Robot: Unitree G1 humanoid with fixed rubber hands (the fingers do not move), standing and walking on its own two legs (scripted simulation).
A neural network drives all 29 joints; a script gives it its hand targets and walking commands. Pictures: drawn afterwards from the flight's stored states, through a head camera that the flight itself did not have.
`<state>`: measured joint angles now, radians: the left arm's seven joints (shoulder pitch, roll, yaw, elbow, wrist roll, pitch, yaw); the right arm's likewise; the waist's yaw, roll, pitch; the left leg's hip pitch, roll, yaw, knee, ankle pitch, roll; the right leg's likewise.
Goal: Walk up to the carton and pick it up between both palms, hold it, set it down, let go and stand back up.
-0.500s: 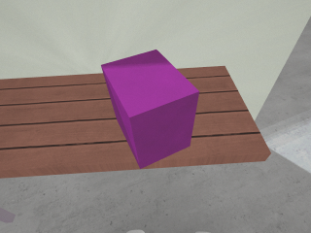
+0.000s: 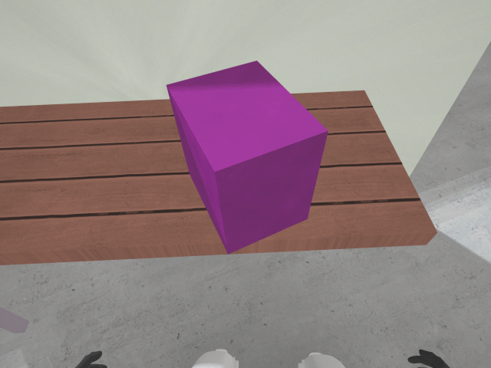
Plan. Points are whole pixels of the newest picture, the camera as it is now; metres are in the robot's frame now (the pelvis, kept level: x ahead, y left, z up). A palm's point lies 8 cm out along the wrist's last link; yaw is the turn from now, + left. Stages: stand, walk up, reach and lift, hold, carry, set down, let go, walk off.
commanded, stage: reach and lift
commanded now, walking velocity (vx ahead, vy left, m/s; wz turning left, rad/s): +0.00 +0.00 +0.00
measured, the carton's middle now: (242, 157) +0.48 +0.05 +0.07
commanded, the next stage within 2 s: none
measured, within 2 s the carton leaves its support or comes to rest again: neither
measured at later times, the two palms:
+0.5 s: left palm (140, 338) +0.19 +0.21 -0.05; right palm out of the picture +0.10 -0.33 -0.04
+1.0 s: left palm (155, 321) +0.21 +0.17 -0.01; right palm out of the picture +0.15 -0.30 +0.00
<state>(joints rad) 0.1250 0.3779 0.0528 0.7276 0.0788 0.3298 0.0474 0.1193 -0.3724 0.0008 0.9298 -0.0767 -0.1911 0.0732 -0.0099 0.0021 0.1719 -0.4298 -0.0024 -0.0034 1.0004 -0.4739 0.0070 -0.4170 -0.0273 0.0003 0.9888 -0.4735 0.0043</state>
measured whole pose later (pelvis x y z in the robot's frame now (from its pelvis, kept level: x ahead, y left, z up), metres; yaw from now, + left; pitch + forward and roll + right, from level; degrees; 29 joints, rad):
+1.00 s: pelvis +0.02 -0.02 +0.05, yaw -2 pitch -2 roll -1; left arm 0.22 0.08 0.00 0.40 0.04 0.08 0.22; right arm 0.18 -0.37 0.00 0.86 0.14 -0.34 0.26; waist -0.01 -0.03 0.01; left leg -0.27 0.05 0.00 0.62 -0.31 -0.03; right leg -0.25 0.03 0.00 0.57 -0.28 -0.01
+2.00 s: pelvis +0.03 -0.03 +0.05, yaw -2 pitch -4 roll -1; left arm 0.32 -0.05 -0.10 0.00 0.00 0.16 0.41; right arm 0.03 -0.37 0.00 0.67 0.33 -0.24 0.29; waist 0.04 -0.04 0.01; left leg -0.23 0.07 0.00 0.59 -0.30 -0.04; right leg -0.21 0.04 0.00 0.54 -0.27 -0.02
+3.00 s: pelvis +0.01 -0.03 +0.06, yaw -2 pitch -5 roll -2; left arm -0.25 -0.05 0.05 -0.15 -0.07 0.78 0.43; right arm -0.51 -0.37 0.00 0.54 0.35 0.28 0.09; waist 0.08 0.01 0.07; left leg -0.23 0.09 0.00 0.57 -0.26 -0.04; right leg -0.19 0.06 0.00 0.47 -0.20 -0.03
